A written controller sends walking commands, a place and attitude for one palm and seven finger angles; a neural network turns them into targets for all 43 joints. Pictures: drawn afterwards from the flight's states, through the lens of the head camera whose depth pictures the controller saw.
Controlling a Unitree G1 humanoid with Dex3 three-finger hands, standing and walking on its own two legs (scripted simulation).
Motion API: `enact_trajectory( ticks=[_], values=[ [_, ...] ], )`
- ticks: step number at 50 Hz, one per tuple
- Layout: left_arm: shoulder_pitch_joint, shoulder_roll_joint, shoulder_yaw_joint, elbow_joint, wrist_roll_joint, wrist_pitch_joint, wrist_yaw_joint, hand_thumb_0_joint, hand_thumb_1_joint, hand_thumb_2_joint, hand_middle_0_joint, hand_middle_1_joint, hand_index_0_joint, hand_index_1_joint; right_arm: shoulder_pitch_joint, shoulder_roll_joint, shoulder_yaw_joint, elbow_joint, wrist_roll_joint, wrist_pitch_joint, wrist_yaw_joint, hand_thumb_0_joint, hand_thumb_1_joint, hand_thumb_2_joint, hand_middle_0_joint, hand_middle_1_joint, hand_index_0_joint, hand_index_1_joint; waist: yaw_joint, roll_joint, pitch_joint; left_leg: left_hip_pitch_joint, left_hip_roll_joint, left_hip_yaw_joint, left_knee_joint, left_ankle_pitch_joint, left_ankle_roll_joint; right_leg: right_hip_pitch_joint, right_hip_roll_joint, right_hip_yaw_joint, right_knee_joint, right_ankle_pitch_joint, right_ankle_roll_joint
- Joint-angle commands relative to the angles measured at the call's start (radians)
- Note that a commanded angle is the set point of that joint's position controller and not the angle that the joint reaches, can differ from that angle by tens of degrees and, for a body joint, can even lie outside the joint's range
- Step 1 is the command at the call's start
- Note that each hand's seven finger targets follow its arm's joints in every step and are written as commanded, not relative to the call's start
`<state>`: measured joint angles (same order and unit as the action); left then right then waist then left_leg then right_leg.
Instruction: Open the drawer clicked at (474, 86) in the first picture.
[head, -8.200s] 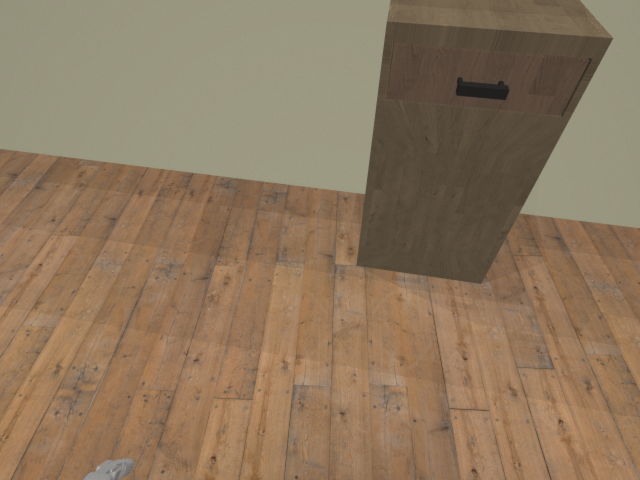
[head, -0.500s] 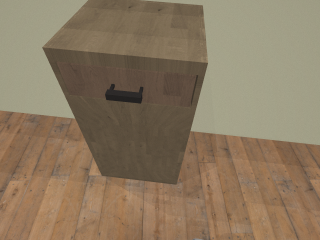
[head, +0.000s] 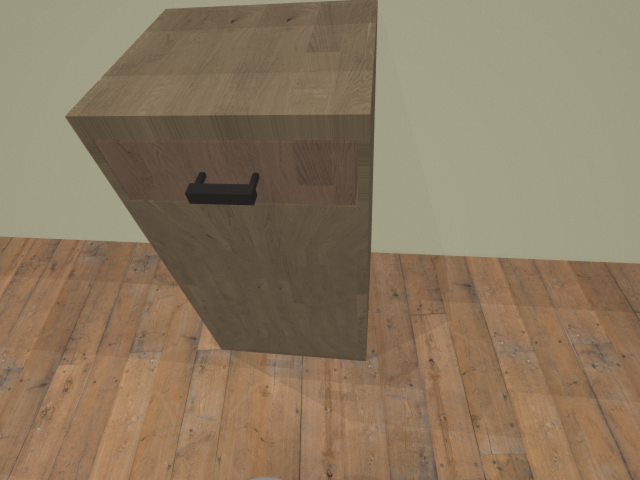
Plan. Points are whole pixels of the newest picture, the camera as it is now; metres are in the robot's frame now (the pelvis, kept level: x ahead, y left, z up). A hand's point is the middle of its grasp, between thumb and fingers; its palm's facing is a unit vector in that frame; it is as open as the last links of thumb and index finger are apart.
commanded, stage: come to a stop and stand still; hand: left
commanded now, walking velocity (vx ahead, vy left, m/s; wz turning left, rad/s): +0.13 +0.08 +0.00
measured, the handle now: (224, 185) +0.56 +0.21 +0.03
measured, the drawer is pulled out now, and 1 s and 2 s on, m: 0.00 0.00 0.00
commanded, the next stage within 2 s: look again from close up in 0.48 s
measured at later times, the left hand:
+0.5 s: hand out of the picture -0.03 +0.22 -0.18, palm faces +0.02 -0.99 -0.16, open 7.4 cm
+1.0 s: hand out of the picture +0.03 +0.19 -0.18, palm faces +0.03 -0.97 -0.23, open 7.2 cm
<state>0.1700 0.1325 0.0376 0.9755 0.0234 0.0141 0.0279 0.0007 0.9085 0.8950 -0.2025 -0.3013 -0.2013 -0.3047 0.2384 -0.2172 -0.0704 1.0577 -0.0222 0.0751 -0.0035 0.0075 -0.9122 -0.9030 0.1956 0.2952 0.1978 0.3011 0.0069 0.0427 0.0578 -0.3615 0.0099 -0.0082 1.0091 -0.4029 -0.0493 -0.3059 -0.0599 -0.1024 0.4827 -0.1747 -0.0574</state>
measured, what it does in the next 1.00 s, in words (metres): steps on the spot: left foot, then right foot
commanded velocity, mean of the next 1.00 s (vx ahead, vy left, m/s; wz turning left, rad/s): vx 0.05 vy -0.04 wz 0.00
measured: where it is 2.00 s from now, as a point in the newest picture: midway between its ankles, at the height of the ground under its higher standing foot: outside the picture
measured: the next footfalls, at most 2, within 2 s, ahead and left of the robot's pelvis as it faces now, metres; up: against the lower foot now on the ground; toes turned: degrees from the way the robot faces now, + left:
left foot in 0.24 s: +0.01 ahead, +0.13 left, +0.00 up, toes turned +0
right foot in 0.62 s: +0.03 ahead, -0.10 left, +0.00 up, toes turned -4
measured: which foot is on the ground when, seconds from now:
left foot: up 0.00-0.22, down 0.24-1.00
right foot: down 0.00-0.24, up 0.26-0.60, down 0.62-1.00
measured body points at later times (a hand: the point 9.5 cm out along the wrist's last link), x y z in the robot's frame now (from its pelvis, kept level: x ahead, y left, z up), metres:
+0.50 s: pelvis -0.02 +0.04 +0.00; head -0.01 +0.06 +0.45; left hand -0.03 +0.28 -0.16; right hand -0.08 -0.16 -0.15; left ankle -0.08 +0.15 -0.74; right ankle -0.03 -0.09 -0.69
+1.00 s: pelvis +0.01 +0.01 -0.01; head -0.01 -0.01 +0.44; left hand +0.03 +0.24 -0.16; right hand +0.03 -0.22 -0.18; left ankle -0.04 +0.13 -0.74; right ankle -0.01 -0.10 -0.74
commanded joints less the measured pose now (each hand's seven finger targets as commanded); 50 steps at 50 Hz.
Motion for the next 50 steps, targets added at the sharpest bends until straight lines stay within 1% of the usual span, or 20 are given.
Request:
enact_trajectory(
  ticks=[1,5,9,10,11,12,13,17,25,28,29,30,31,32,33,34,36,40,44,50],
  values=[
    [0.092,0.222,0.054,-0.026,0.008,-0.013,0.012,0.000,0.900,0.900,-0.200,-0.300,-0.200,-0.300,0.018,-0.037,-0.004,-0.063,0.003,-0.023,0.006,0.000,-0.900,-0.900,0.200,0.300,0.200,0.300,0.050,-0.227,-0.079,-0.028,0.018,0.011,-0.176,-0.029,0.002,0.149,-0.236,0.305,-0.273,-0.140,-0.083],
    [0.076,0.243,0.062,-0.013,0.014,-0.009,0.006,0.000,0.900,0.900,-0.200,-0.300,-0.200,-0.300,0.073,-0.024,0.004,-0.050,0.007,-0.033,0.007,0.000,-0.900,-0.900,0.200,0.300,0.200,0.300,0.035,-0.251,-0.085,0.082,0.002,0.058,-0.338,-0.072,0.023,0.101,-0.226,0.317,-0.334,-0.278,-0.077],
    [0.009,0.219,0.053,0.009,0.003,0.007,0.002,0.000,0.900,0.900,-0.200,-0.300,-0.200,-0.300,0.303,0.006,0.019,0.035,0.006,-0.052,-0.004,0.000,-0.900,-0.900,0.200,0.300,0.200,0.300,-0.064,-0.208,-0.105,0.377,-0.036,0.114,-0.644,0.079,0.055,-0.070,-0.119,0.199,-0.311,-0.398,0.039],
    [0.024,0.178,0.041,0.014,-0.005,0.009,0.000,0.000,0.900,0.900,-0.200,-0.300,-0.200,-0.300,0.306,-0.020,0.019,0.034,0.002,-0.060,-0.011,0.000,-0.900,-0.900,0.200,0.300,0.200,0.300,-0.059,-0.090,-0.081,0.391,0.033,0.016,-0.749,0.012,0.076,-0.134,-0.067,0.159,-0.187,-0.404,0.063],
    [0.041,0.113,0.028,0.004,-0.015,0.012,-0.007,0.000,0.900,0.900,-0.200,-0.300,-0.200,-0.300,0.275,-0.084,0.006,0.016,-0.012,-0.068,-0.017,0.000,-0.900,-0.900,0.200,0.300,0.200,0.300,-0.056,0.168,-0.013,0.301,0.220,-0.251,-0.892,-0.259,0.131,-0.242,0.026,0.066,0.044,-0.357,0.089],
    [0.024,0.087,0.023,-0.007,-0.012,0.015,-0.009,0.000,0.900,0.900,-0.200,-0.300,-0.200,-0.300,0.183,-0.131,0.004,-0.026,-0.009,-0.066,-0.028,0.000,-0.900,-0.900,0.200,0.300,0.200,0.300,-0.040,0.241,0.117,0.116,0.362,-0.400,-1.002,-0.407,0.181,-0.282,0.049,0.040,0.224,-0.273,0.081],
    [0.029,0.096,0.032,-0.003,-0.007,0.012,-0.018,0.000,0.900,0.900,-0.200,-0.300,-0.200,-0.300,0.105,-0.140,0.012,-0.055,-0.012,-0.067,-0.037,0.000,-0.900,-0.900,0.200,0.300,0.200,0.300,-0.010,0.152,0.158,-0.010,0.376,-0.378,-1.017,-0.369,0.215,-0.234,0.025,0.100,0.342,-0.226,0.073],
    [0.115,0.108,0.037,0.066,0.007,0.006,-0.039,0.000,0.900,0.900,-0.200,-0.300,-0.200,-0.300,0.080,-0.073,0.034,-0.031,-0.001,-0.099,-0.041,0.000,-0.900,-0.900,0.200,0.300,0.200,0.300,0.020,0.087,0.102,0.126,0.217,-0.161,-0.924,-0.067,0.146,-0.263,0.043,0.108,0.516,-0.092,0.087],
    [0.006,0.080,0.011,0.040,-0.006,-0.004,-0.032,0.000,0.900,0.900,-0.200,-0.300,-0.200,-0.300,0.260,-0.040,0.035,0.047,-0.009,-0.109,-0.059,0.000,-0.900,-0.900,0.200,0.300,0.200,0.300,-0.064,0.109,0.057,0.338,0.270,-0.131,-0.760,0.584,0.212,-0.236,0.000,0.070,0.286,-0.195,0.097],
    [0.035,0.055,0.007,0.056,-0.015,-0.014,-0.027,0.000,0.900,0.900,-0.200,-0.300,-0.200,-0.300,0.242,-0.047,0.031,0.060,-0.008,-0.103,-0.059,0.000,-0.900,-0.900,0.200,0.300,0.200,0.300,-0.047,0.134,0.010,0.313,0.238,-0.097,-0.669,0.719,0.189,-0.070,0.034,0.029,0.101,-0.183,0.078],
    [0.187,0.093,-0.010,0.155,-0.007,-0.040,0.015,0.000,0.900,0.900,-0.200,-0.300,-0.200,-0.300,0.090,-0.099,0.026,0.023,0.008,-0.120,-0.038,0.000,-0.900,-0.900,0.200,0.300,0.200,0.300,0.051,0.153,-0.042,0.126,0.226,0.011,-0.427,0.696,0.098,0.112,-0.052,0.132,0.065,0.069,0.012],
    [0.321,0.179,0.016,0.172,0.001,-0.051,0.004,0.000,0.900,0.900,-0.200,-0.300,-0.200,-0.300,0.033,-0.047,0.036,-0.035,0.017,-0.125,-0.022,0.000,-0.900,-0.900,0.200,0.300,0.200,0.300,0.094,-0.080,-0.044,0.041,0.101,0.059,-0.309,0.430,0.068,0.232,-0.044,0.113,-0.081,0.358,0.028],
    [0.315,0.166,0.016,0.146,-0.003,-0.055,0.005,0.000,0.900,0.900,-0.200,-0.300,-0.200,-0.300,0.146,0.049,0.054,-0.055,0.010,-0.121,-0.030,0.000,-0.900,-0.900,0.200,0.300,0.200,0.300,0.025,-0.305,-0.163,-0.037,0.017,0.059,-0.221,-0.002,0.059,0.339,-0.184,0.275,-0.042,0.696,-0.030],
    [0.261,0.146,-0.003,0.136,-0.003,-0.063,0.011,0.000,0.900,0.900,-0.200,-0.300,-0.200,-0.300,0.191,0.051,0.055,-0.034,0.007,-0.109,-0.035,0.000,-0.900,-0.900,0.200,0.300,0.200,0.300,-0.001,-0.303,-0.199,-0.063,0.028,0.039,-0.173,-0.129,0.054,0.360,-0.240,0.269,-0.038,0.762,-0.084],
    [0.216,0.140,-0.007,0.117,0.003,-0.062,0.018,0.000,0.900,0.900,-0.200,-0.300,-0.200,-0.300,0.170,0.059,0.052,-0.033,0.012,-0.104,-0.030,0.000,-0.900,-0.900,0.200,0.300,0.200,0.300,-0.008,-0.144,-0.183,-0.033,0.023,0.057,-0.235,-0.126,0.050,0.342,-0.210,0.203,-0.024,0.758,-0.101],
    [0.212,0.141,0.000,0.116,0.002,-0.063,0.026,0.000,0.900,0.900,-0.200,-0.300,-0.200,-0.300,0.150,0.065,0.056,-0.025,0.012,-0.101,-0.025,0.000,-0.900,-0.900,0.200,0.300,0.200,0.300,-0.014,-0.155,-0.195,0.008,0.015,0.057,-0.304,-0.093,0.048,0.328,-0.178,0.198,0.013,0.846,-0.091],
    [0.151,0.125,-0.001,0.116,-0.012,-0.056,0.032,0.000,0.900,0.900,-0.200,-0.300,-0.200,-0.300,0.210,0.049,0.051,0.004,0.007,-0.098,-0.025,0.000,-0.900,-0.900,0.200,0.300,0.200,0.300,-0.051,-0.213,-0.196,0.110,0.029,0.048,-0.460,0.126,0.053,0.276,-0.137,0.129,0.097,0.735,-0.050],
    [0.142,0.070,-0.014,0.106,-0.014,-0.036,0.027,0.000,0.900,0.900,-0.200,-0.300,-0.200,-0.300,0.159,-0.004,0.059,0.022,0.002,-0.103,-0.036,0.000,-0.900,-0.900,0.200,0.300,0.200,0.300,-0.016,0.170,-0.029,0.169,0.160,-0.039,-0.521,0.753,0.101,0.097,-0.012,0.076,0.084,0.110,0.026],
    [0.175,0.091,-0.013,0.124,-0.011,-0.046,0.021,0.000,0.900,0.900,-0.200,-0.300,-0.200,-0.300,0.150,-0.001,0.057,0.016,0.006,-0.092,-0.044,0.000,-0.900,-0.900,0.200,0.300,0.200,0.300,-0.027,-0.052,0.032,0.146,0.103,-0.009,-0.500,0.531,0.075,0.097,-0.048,0.113,0.043,0.362,0.011],
    [0.168,0.099,-0.011,0.105,-0.010,-0.044,0.017,0.000,0.900,0.900,-0.200,-0.300,-0.200,-0.300,0.129,-0.013,0.056,0.022,0.006,-0.093,-0.040,0.000,-0.900,-0.900,0.200,0.300,0.200,0.300,-0.029,-0.056,-0.035,0.196,0.092,-0.004,-0.554,0.415,0.075,0.138,-0.054,0.118,0.016,0.310,0.010]
  ],
)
